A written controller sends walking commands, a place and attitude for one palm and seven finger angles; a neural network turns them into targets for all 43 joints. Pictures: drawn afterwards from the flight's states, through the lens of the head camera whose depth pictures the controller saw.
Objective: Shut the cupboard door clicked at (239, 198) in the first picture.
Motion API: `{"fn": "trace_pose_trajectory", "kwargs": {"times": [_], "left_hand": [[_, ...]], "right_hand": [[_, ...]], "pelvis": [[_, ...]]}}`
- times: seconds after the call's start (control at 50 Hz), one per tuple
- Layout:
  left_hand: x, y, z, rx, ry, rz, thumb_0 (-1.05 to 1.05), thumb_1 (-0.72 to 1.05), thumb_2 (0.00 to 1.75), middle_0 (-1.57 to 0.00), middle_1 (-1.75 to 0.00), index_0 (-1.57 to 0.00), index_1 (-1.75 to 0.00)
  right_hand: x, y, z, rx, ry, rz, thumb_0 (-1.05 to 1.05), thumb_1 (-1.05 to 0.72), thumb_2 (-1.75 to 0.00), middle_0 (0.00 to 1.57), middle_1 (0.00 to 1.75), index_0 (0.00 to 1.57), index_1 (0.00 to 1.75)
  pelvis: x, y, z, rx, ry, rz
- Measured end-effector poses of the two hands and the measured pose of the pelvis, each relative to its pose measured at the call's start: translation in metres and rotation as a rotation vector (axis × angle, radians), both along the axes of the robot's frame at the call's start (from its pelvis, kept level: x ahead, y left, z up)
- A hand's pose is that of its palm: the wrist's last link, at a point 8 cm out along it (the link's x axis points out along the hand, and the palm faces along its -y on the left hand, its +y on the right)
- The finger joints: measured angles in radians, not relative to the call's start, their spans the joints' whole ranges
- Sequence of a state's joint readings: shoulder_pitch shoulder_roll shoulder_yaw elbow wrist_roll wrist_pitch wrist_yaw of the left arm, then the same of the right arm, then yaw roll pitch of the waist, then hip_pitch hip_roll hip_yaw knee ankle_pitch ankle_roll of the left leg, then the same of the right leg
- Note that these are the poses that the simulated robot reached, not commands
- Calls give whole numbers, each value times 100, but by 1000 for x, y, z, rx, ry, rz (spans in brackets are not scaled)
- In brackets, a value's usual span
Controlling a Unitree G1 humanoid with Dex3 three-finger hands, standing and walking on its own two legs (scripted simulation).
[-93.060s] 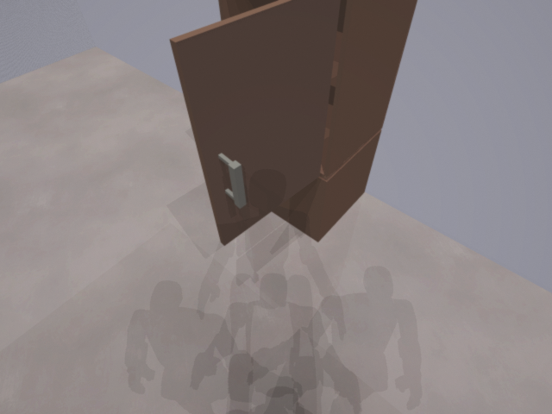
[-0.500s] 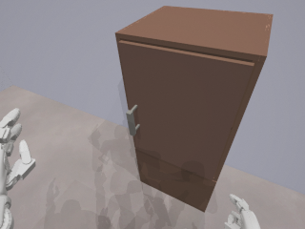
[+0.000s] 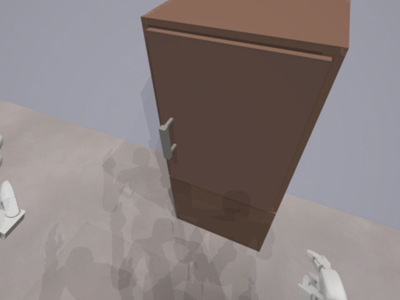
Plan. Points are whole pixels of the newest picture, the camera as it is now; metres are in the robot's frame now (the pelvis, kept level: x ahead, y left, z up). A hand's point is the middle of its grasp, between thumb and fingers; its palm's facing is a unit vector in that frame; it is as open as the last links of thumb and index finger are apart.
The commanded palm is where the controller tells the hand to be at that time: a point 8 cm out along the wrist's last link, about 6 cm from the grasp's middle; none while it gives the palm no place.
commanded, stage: step back with the hand held close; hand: left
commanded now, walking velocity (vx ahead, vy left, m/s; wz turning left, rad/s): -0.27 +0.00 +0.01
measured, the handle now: (169, 138) +0.61 +0.14 -0.08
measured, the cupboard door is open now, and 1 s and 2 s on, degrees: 0 0 0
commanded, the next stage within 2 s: stop stepping back and stand still in 0.82 s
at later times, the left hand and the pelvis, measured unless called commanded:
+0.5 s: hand out of the picture +0.13 +0.27 +0.17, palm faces +0.48 -0.77 -0.42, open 7.4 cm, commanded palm +0.06 +0.31 +0.18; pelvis -0.07 +0.00 -0.01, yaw +3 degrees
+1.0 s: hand out of the picture +0.03 +0.21 +0.19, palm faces +0.29 -0.79 -0.54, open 7.4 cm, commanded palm -0.02 +0.26 +0.18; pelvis -0.17 -0.03 -0.01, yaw -2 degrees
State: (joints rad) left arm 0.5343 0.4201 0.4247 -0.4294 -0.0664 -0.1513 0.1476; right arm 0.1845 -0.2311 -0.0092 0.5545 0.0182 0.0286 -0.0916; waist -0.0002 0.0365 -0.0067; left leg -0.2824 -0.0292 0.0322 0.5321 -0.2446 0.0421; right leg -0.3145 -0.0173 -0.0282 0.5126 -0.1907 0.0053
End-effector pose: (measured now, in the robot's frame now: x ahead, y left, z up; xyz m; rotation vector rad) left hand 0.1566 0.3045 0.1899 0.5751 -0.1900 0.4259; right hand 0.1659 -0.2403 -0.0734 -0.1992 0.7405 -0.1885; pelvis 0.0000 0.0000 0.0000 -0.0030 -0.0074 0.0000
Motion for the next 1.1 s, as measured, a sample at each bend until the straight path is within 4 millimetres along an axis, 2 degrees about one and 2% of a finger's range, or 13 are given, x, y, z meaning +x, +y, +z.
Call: {"fn": "trace_pose_trajectory", "kwargs": {"times": [0.16, 0.34, 0.44, 0.56, 0.68, 0.74, 0.78, 0.86, 0.94, 1.02, 1.1], "left_hand": [[-29, 1, -17, -25, -20, -7, 1, 89, 90, -21, -30, -21, -30], [-55, -3, -5, 23, -147, 10, 1, 88, 90, -21, -30, -22, -30], [-62, -6, -4, 2, -177, -23, 1, 88, 90, -21, -30, -21, -30], [-74, 7, -7, 44, -129, -48, 1, 88, 90, -21, -30, -22, -30], [-101, 20, 4, 73, -135, 11, 1, 88, 90, -21, -30, -22, -30], [-109, 12, -1, 26, -137, 19, 1, 89, 90, -21, -30, -21, -30], [-109, -1, -8, 0, -125, -5, 1, 89, 90, -21, -30, -21, -30], [-110, -35, -16, -17, -92, -126, 1, 89, 90, -20, -30, -21, -30], [-131, -58, 3, 53, -121, -270, 1, 88, 90, -21, -30, -22, -30], [-165, -47, 21, 156, -146, -274, 1, 88, 89, -22, -31, -22, -30], [-194, -17, 17, 103, -158, -140, 1, 88, 89, -22, -31, -22, -30]], "right_hand": [[-30, 4, 2, -32, -6, 23, 1, -91, -90, 20, 30, 20, 30], [-59, -4, -9, -52, 12, 51, 1, -90, -90, 20, 30, 20, 30], [-75, -6, -11, -59, 47, 52, 1, -90, -90, 20, 30, 20, 30], [-94, 2, -8, -74, 53, 27, 1, -91, -90, 20, 30, 20, 30], [-101, 17, -4, -43, 49, 58, 1, -91, -90, 20, 30, 20, 30], [-100, 21, -3, -30, 27, 97, 1, -90, -90, 20, 30, 20, 30], [-100, 20, -5, -23, 10, 127, 1, -90, -90, 20, 30, 20, 30], [-113, 9, -11, -6, -18, 131, 1, -90, -90, 20, 30, 20, 30], [-145, -7, 0, 0, -29, 46, 1, -90, -90, 20, 30, 21, 30], [-176, -28, 15, -50, -77, -24, 1, -90, -90, 20, 30, 20, 30], [-206, -44, 16, -96, -97, -69, 1, -90, -90, 20, 30, 20, 30]], "pelvis": [[-24, 2, -6, -10, -2, 6], [-44, -6, -15, -16, -20, 29], [-57, -2, -15, -17, -6, 42], [-75, 6, -14, -52, 3, 56], [-81, 1, -6, -82, 58, 52], [-92, -5, -5, -63, 101, 21], [-107, -12, -7, -50, 119, -2], [-147, -23, -10, -72, 92, -27], [-163, -31, -10, -66, 45, -22], [-170, -31, -12, -47, 8, -29], [-178, -20, -11, -55, -31, -12]]}}
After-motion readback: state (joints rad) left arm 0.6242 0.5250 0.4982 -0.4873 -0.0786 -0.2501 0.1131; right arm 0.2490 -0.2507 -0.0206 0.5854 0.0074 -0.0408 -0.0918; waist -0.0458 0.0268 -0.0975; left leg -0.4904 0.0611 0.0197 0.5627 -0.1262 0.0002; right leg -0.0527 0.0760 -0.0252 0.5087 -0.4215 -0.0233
